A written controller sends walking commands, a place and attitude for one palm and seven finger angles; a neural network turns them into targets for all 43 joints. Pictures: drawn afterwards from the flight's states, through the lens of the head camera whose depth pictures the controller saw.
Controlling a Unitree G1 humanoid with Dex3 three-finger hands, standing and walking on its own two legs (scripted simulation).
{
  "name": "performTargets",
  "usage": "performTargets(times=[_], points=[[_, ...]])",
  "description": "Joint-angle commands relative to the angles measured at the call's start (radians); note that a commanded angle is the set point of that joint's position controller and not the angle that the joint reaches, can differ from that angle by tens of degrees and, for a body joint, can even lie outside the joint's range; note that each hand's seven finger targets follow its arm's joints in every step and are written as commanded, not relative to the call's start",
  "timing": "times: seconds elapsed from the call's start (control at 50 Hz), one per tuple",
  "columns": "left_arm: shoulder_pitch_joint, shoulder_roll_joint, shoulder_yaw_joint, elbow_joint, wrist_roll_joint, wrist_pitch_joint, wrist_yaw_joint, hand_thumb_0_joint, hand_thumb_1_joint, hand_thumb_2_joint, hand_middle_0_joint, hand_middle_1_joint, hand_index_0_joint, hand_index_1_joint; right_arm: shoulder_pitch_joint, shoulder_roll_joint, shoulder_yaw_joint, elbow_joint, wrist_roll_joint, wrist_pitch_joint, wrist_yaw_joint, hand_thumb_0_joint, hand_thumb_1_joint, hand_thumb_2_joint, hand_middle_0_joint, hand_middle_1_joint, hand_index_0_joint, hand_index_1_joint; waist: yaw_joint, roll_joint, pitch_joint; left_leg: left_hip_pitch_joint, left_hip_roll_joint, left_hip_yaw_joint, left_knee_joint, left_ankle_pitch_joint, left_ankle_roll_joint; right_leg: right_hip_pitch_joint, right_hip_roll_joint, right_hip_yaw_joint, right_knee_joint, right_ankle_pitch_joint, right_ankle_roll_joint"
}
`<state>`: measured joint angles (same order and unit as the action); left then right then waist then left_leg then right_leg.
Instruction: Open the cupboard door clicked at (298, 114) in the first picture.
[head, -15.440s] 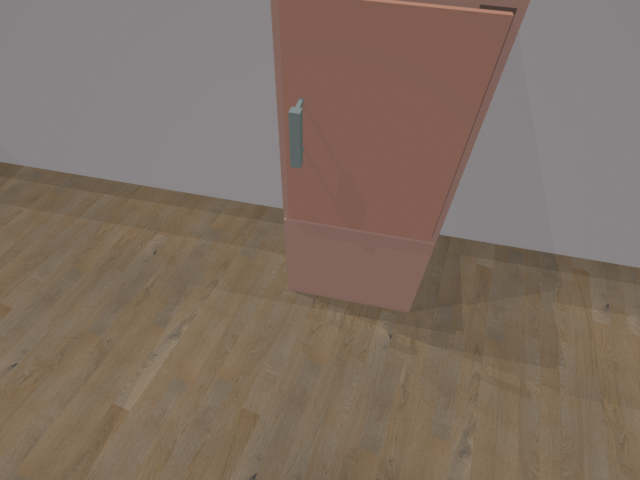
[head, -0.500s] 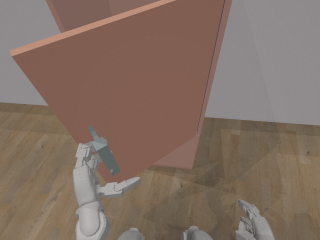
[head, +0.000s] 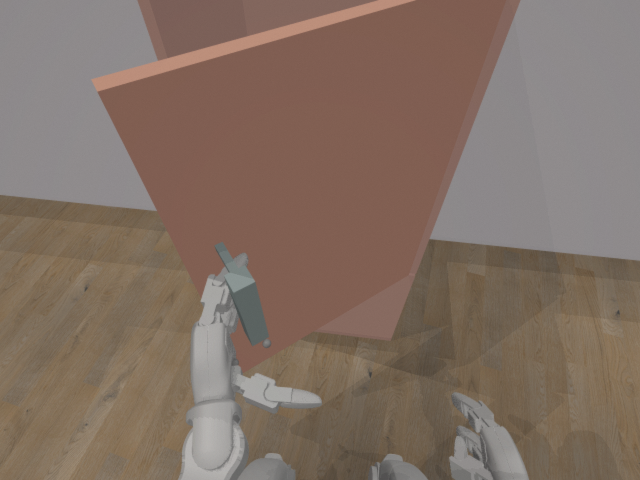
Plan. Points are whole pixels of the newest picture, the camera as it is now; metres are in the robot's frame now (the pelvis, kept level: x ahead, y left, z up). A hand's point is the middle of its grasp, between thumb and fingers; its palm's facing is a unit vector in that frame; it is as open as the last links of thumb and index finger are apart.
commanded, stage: slide the hand sideways off the handle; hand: left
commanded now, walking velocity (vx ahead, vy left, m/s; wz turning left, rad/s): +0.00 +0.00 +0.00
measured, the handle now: (240, 295) +0.33 +0.12 +0.05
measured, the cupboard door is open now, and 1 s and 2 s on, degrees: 40 43 43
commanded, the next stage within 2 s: draw the hand back to the body in 1.12 s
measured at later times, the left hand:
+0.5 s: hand (240, 386) +0.22 +0.10 +0.05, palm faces -0.12 -0.99 -0.01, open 16.2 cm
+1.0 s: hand (187, 413) +0.19 +0.16 +0.04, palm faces -0.04 -1.00 -0.06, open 16.2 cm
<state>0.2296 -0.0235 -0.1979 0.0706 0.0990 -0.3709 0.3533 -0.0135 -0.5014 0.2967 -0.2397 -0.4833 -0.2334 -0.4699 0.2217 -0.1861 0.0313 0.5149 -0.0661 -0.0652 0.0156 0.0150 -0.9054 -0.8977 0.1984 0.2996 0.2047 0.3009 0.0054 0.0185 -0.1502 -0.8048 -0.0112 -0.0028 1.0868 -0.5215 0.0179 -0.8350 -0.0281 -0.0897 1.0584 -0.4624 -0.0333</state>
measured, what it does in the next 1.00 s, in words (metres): stands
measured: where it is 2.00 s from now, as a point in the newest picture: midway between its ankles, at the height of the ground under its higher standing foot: outside the picture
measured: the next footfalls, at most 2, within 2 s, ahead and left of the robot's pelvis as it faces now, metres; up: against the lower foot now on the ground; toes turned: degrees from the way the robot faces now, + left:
none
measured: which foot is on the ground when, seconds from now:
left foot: down 0.00-1.00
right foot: down 0.00-1.00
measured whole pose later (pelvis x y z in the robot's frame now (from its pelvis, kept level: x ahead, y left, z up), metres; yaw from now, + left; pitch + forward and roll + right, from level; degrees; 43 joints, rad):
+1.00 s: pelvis +0.01 +0.00 -0.02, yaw -1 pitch +16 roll -2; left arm 0.61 0.21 0.07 -0.24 -0.21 -0.35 -0.20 -0.01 -0.50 0.30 -0.16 -0.30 -0.18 -0.31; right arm 0.25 -0.22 0.00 0.40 0.01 -0.08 -0.05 0.02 -0.91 -0.90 0.20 0.30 0.20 0.30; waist 0.01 0.03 -0.17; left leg -0.89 0.01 -0.02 1.22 -0.60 0.01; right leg -0.91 -0.01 -0.11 1.16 -0.52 -0.04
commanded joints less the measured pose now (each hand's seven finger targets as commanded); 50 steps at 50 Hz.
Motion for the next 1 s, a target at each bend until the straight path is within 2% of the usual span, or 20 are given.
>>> performTargets(times=[0.0, 0.02, 0.04, 0.06, 0.1, 0.12, 0.16, 0.22, 0.24, 0.3, 0.36, 0.42, 0.46, 0.52, 0.54, 0.6, 0.7, 0.8, 0.88, 0.98], points=[[-0.134, 0.093, -0.14, -0.3, 0.012, -0.102, -0.331, 0.0, -0.5, 0.3, -0.15, -0.3, -0.15, -0.3, -0.017, -0.132, -0.052, -0.178, 0.029, -0.051, -0.017, 0.0, -0.9, -0.9, 0.2, 0.3, 0.2, 0.3, -0.051, -0.014, -0.243, 0.121, -0.006, -0.038, -0.143, 0.255, 0.01, 0.203, 0.009, 0.066, -0.126, 0.28, -0.013], [-0.123, 0.091, -0.15, -0.314, -0.028, -0.097, -0.396, 0.0, -0.5, 0.3, -0.15, -0.3, -0.15, -0.3, -0.022, -0.137, -0.051, -0.19, 0.041, -0.059, -0.019, 0.0, -0.9, -0.9, 0.2, 0.3, 0.2, 0.3, -0.057, -0.009, -0.227, 0.129, -0.004, -0.043, -0.147, 0.24, 0.011, 0.191, 0.011, 0.064, -0.135, 0.253, -0.012], [-0.116, 0.052, -0.167, -0.331, -0.089, -0.079, -0.446, 0.0, -0.5, 0.3, -0.15, -0.3, -0.15, -0.3, -0.031, -0.134, -0.045, -0.208, 0.055, -0.067, -0.022, 0.0, -0.9, -0.9, 0.2, 0.3, 0.2, 0.3, -0.059, -0.001, -0.21, 0.14, -0.004, -0.051, -0.159, 0.237, 0.011, 0.195, 0.017, 0.054, -0.141, 0.233, -0.015], [-0.089, 0.04, -0.15, -0.331, -0.142, -0.059, -0.468, 0.0, -0.5, 0.3, -0.15, -0.3, -0.15, -0.3, -0.036, -0.134, -0.042, -0.221, 0.066, -0.073, -0.027, 0.0, -0.9, -0.9, 0.2, 0.3, 0.2, 0.3, -0.055, -0.013, -0.176, 0.135, -0.003, -0.058, -0.17, 0.207, 0.008, 0.181, 0.022, 0.042, -0.151, 0.194, -0.01], [-0.042, 0.031, -0.102, -0.361, -0.209, -0.024, -0.463, 0.0, -0.5, 0.3, -0.15, -0.3, -0.15, -0.3, -0.046, -0.139, -0.042, -0.243, 0.079, -0.083, -0.035, 0.0, -0.9, -0.9, 0.2, 0.3, 0.2, 0.3, -0.042, -0.047, -0.16, 0.133, 0.0, -0.073, -0.193, 0.16, 0.001, 0.166, 0.029, 0.018, -0.158, 0.124, -0.006], [-0.008, 0.034, -0.077, -0.36, -0.219, -0.009, -0.443, 0.0, -0.5, 0.3, -0.15, -0.3, -0.15, -0.3, -0.046, -0.141, -0.043, -0.25, 0.079, -0.086, -0.036, 0.0, -0.9, -0.9, 0.2, 0.3, 0.2, 0.3, -0.034, -0.065, -0.154, 0.125, 0.001, -0.078, -0.197, 0.151, -0.002, 0.16, 0.03, 0.011, -0.154, 0.108, -0.005], [0.058, 0.068, -0.019, -0.376, -0.202, 0.0, -0.386, 0.0, -0.5, 0.3, -0.15, -0.3, -0.15, -0.3, -0.041, -0.141, -0.047, -0.261, 0.075, -0.087, -0.032, 0.0, -0.9, -0.9, 0.2, 0.3, 0.2, 0.3, -0.012, -0.071, -0.165, 0.109, 0.0, -0.077, -0.19, 0.18, -0.008, 0.156, 0.029, 0.005, -0.124, 0.12, -0.006], [0.058, 0.094, -0.016, -0.404, -0.125, -0.007, -0.314, 0.0, -0.5, 0.3, -0.15, -0.3, -0.15, -0.3, -0.024, -0.137, -0.049, -0.274, 0.059, -0.076, -0.017, 0.0, -0.9, -0.9, 0.2, 0.3, 0.2, 0.3, -0.018, -0.053, -0.146, 0.078, 0.0, -0.073, -0.164, 0.183, -0.013, 0.107, 0.024, 0.009, -0.089, 0.113, -0.008], [0.085, 0.121, 0.006, -0.404, -0.103, -0.01, -0.296, 0.0, -0.5, 0.3, -0.15, -0.3, -0.15, -0.3, -0.019, -0.137, -0.051, -0.274, 0.055, -0.072, -0.014, 0.0, -0.9, -0.9, 0.2, 0.3, 0.2, 0.3, -0.007, -0.047, -0.149, 0.064, 0.0, -0.073, -0.159, 0.19, -0.014, 0.11, 0.026, 0.013, -0.078, 0.113, -0.012], [0.127, 0.128, -0.001, -0.447, -0.075, -0.027, -0.288, 0.0, -0.5, 0.3, -0.15, -0.3, -0.15, -0.3, -0.013, -0.132, -0.053, -0.288, 0.051, -0.059, -0.003, 0.0, -0.9, -0.9, 0.2, 0.3, 0.2, 0.3, -0.006, 0.016, -0.17, 0.077, 0.003, -0.065, -0.144, 0.204, -0.021, 0.086, 0.026, 0.02, -0.063, 0.119, -0.016], [0.202, 0.145, 0.023, -0.493, -0.101, -0.022, -0.312, 0.0, -0.5, 0.3, -0.15, -0.3, -0.15, -0.3, -0.011, -0.134, -0.054, -0.305, 0.055, -0.047, -0.004, 0.0, -0.9, -0.9, 0.2, 0.3, 0.2, 0.3, 0.005, 0.017, -0.212, 0.09, 0.003, -0.058, -0.138, 0.241, -0.021, 0.123, 0.033, 0.024, -0.064, 0.159, -0.017], [0.208, 0.143, 0.021, -0.533, -0.138, -0.006, -0.34, 0.0, -0.5, 0.3, -0.15, -0.3, -0.15, -0.3, -0.009, -0.136, -0.048, -0.315, 0.062, -0.043, -0.011, 0.0, -0.9, -0.9, 0.2, 0.3, 0.2, 0.3, -0.012, 0.018, -0.184, 0.085, 0.003, -0.062, -0.14, 0.22, -0.02, 0.121, 0.038, 0.019, -0.075, 0.153, -0.012], [0.237, 0.16, 0.045, -0.543, -0.15, -0.002, -0.35, 0.0, -0.5, 0.3, -0.15, -0.3, -0.15, -0.3, -0.009, -0.139, -0.048, -0.315, 0.064, -0.043, -0.017, 0.0, -0.9, -0.9, 0.2, 0.3, 0.2, 0.3, -0.01, 0.015, -0.184, 0.076, 0.003, -0.064, -0.133, 0.236, -0.018, 0.123, 0.039, 0.017, -0.069, 0.165, -0.011], [0.28, 0.174, 0.08, -0.526, -0.173, -0.005, -0.369, 0.0, -0.5, 0.3, -0.15, -0.3, -0.15, -0.3, 0.004, -0.14, -0.05, -0.31, 0.065, -0.046, -0.024, 0.0, -0.9, -0.9, 0.2, 0.3, 0.2, 0.3, -0.017, -0.032, -0.164, 0.047, 0.002, -0.061, -0.118, 0.222, -0.016, 0.121, 0.044, 0.015, -0.07, 0.172, -0.006], [0.302, 0.189, 0.101, -0.525, -0.181, -0.008, -0.377, 0.0, -0.5, 0.3, -0.15, -0.3, -0.15, -0.3, -0.002, -0.142, -0.051, -0.311, 0.067, -0.047, -0.027, 0.0, -0.9, -0.9, 0.2, 0.3, 0.2, 0.3, -0.007, -0.039, -0.165, 0.036, 0.0, -0.063, -0.116, 0.236, -0.015, 0.134, 0.045, 0.017, -0.066, 0.182, -0.009], [0.336, 0.203, 0.124, -0.545, -0.194, -0.023, -0.401, 0.0, -0.5, 0.3, -0.15, -0.3, -0.15, -0.3, 0.0, -0.14, -0.056, -0.311, 0.067, -0.053, -0.03, 0.0, -0.9, -0.9, 0.2, 0.3, 0.2, 0.3, -0.001, -0.01, -0.19, 0.04, -0.002, -0.053, -0.099, 0.254, -0.018, 0.129, 0.043, 0.02, -0.051, 0.204, -0.007], [0.399, 0.243, 0.189, -0.544, -0.228, -0.035, -0.445, 0.0, -0.5, 0.3, -0.15, -0.3, -0.15, -0.3, -0.004, -0.138, -0.064, -0.307, 0.073, -0.051, -0.037, 0.0, -0.9, -0.9, 0.2, 0.3, 0.2, 0.3, 0.006, -0.018, -0.192, 0.004, -0.009, -0.039, -0.077, 0.244, -0.013, 0.151, 0.044, 0.036, -0.054, 0.218, -0.005], [0.403, 0.277, 0.243, -0.56, -0.269, -0.045, -0.489, 0.0, -0.5, 0.3, -0.15, -0.3, -0.15, -0.3, -0.011, -0.14, -0.068, -0.301, 0.078, -0.056, -0.051, 0.0, -0.9, -0.9, 0.2, 0.3, 0.2, 0.3, 0.002, -0.003, -0.189, -0.019, -0.012, -0.033, -0.058, 0.218, -0.009, 0.149, 0.043, 0.05, -0.063, 0.194, -0.003], [0.416, 0.314, 0.31, -0.529, -0.309, -0.049, -0.53, 0.0, -0.5, 0.3, -0.15, -0.3, -0.15, -0.3, -0.016, -0.142, -0.073, -0.288, 0.084, -0.06, -0.063, 0.0, -0.9, -0.9, 0.2, 0.3, 0.2, 0.3, 0.003, -0.035, -0.186, -0.057, -0.012, -0.029, -0.037, 0.201, -0.007, 0.17, 0.041, 0.074, -0.081, 0.171, 0.0], [0.421, 0.337, 0.35, -0.52, -0.352, -0.058, -0.596, 0.0, -0.5, 0.3, -0.15, -0.3, -0.15, -0.3, -0.023, -0.143, -0.076, -0.275, 0.09, -0.069, -0.074, 0.0, -0.9, -0.9, 0.2, 0.3, 0.2, 0.3, -0.002, -0.014, -0.195, -0.073, -0.012, -0.025, -0.016, 0.197, -0.004, 0.184, 0.034, 0.101, -0.099, 0.16, 0.005]])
